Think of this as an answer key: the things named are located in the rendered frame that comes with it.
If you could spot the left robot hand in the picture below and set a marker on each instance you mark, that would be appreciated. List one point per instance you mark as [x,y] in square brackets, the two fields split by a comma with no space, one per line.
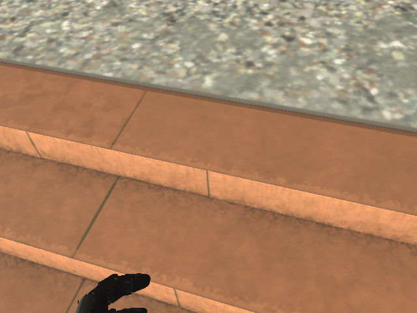
[110,290]

